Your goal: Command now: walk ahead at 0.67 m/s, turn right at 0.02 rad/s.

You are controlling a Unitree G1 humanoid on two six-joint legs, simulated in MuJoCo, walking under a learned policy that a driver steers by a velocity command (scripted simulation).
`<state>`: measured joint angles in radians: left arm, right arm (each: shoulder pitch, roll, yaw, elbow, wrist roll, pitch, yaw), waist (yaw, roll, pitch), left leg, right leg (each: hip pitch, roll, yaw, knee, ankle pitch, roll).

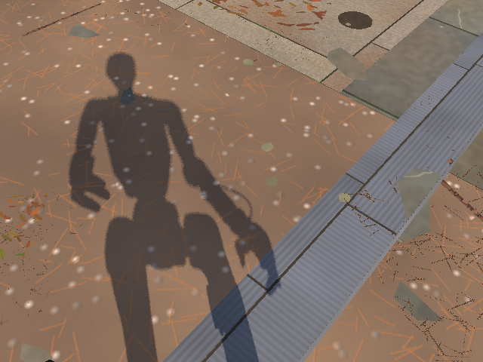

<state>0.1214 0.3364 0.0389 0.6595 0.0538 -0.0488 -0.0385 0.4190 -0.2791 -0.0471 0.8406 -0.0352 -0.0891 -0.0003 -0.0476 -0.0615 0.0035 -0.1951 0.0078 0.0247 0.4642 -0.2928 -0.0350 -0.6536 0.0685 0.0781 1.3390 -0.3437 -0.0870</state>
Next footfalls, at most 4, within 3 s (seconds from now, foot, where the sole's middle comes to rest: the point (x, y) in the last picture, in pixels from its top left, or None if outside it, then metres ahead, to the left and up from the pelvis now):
0.16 right None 0.27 -0.12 -0.77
0.54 left None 0.40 0.20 -0.67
1.02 right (203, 342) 0.52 0.09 -0.67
1.38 left None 0.25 0.12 -0.67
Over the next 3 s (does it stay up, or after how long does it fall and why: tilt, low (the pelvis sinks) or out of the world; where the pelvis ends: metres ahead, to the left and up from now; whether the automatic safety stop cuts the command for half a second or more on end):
stays up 0.38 -0.23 0.00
